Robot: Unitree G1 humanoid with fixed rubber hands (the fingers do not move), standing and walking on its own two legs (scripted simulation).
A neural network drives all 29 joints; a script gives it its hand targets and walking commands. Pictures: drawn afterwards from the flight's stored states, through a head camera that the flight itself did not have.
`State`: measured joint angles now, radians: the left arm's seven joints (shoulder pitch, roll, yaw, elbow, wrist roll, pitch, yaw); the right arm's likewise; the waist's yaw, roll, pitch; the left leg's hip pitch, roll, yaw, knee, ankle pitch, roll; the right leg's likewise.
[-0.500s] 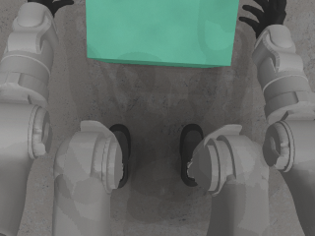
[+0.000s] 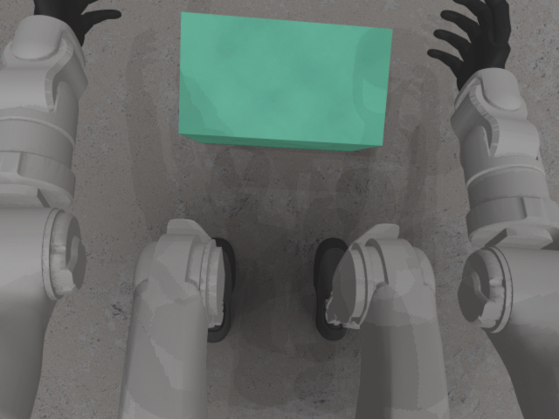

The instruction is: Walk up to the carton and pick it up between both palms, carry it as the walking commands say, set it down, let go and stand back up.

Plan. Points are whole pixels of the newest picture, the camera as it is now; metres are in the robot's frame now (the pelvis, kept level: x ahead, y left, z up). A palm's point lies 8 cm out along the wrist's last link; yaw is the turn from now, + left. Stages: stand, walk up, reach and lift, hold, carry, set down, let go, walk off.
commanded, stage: set down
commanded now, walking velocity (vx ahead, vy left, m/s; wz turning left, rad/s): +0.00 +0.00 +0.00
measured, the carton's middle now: (281, 95) +0.51 +0.01 -0.31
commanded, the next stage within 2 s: let go in 1.04 s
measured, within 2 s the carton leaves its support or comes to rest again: neither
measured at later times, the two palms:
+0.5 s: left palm out of the picture +0.54 +0.26 +0.03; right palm out of the picture +0.52 -0.22 +0.03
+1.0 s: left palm out of the picture +0.54 +0.26 +0.17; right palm out of the picture +0.52 -0.22 +0.17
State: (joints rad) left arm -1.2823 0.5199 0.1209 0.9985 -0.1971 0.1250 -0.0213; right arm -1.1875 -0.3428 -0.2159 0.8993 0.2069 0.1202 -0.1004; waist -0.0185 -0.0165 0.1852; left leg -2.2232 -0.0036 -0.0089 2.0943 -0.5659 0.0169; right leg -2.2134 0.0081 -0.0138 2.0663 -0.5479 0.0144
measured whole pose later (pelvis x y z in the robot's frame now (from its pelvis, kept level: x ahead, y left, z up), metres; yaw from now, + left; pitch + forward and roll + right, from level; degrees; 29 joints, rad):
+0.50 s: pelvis +0.02 +0.00 +0.12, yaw +0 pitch +47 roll -2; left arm -1.14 0.50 0.21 0.85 -0.11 0.20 -0.11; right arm -1.04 -0.32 -0.31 0.73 0.13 0.21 -0.02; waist -0.03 -0.01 -0.02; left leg -1.97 -0.02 -0.02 1.64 -0.48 0.01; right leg -1.96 0.01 -0.01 1.61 -0.47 0.02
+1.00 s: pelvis +0.05 +0.00 +0.25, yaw +1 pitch +44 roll -1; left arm -1.00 0.43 0.27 0.90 -0.03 0.15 -0.16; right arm -0.88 -0.25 -0.33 0.74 0.06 0.16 0.02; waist -0.03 0.00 -0.12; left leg -1.53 -0.02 -0.03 1.10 -0.34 0.01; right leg -1.51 0.02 0.00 1.07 -0.33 0.01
